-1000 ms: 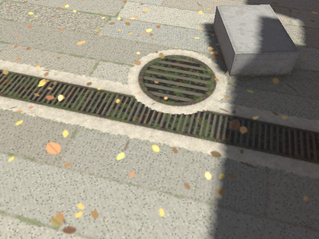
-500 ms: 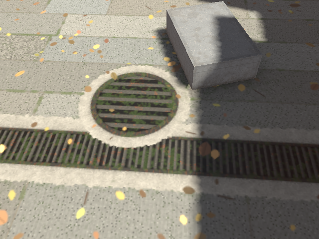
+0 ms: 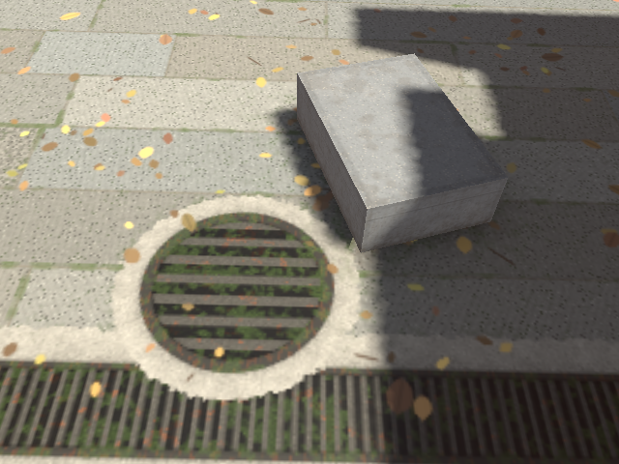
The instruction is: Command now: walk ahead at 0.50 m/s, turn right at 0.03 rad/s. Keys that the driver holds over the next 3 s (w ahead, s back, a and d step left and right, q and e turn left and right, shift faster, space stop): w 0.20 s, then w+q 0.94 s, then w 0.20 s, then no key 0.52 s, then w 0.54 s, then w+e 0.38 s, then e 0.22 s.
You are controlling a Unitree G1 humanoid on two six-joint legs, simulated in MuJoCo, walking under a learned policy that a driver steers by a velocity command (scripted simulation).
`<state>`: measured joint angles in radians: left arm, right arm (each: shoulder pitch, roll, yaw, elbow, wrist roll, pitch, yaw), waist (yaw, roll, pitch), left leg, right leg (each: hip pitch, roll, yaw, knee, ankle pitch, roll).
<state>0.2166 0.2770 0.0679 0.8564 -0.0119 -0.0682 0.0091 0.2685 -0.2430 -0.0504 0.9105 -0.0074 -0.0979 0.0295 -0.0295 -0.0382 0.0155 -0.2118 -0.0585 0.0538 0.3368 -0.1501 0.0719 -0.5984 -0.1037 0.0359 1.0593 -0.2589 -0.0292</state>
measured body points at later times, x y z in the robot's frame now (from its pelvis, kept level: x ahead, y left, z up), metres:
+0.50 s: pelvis +0.28 -0.06 +0.00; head +0.30 -0.07 +0.45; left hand +0.35 +0.21 -0.12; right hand +0.38 -0.34 -0.14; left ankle +0.24 +0.08 -0.66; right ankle +0.31 -0.16 -0.74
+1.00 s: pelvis +0.53 +0.05 -0.01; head +0.56 +0.08 +0.44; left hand +0.54 +0.36 -0.13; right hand +0.74 -0.16 -0.12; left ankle +0.55 +0.13 -0.74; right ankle +0.53 -0.13 -0.65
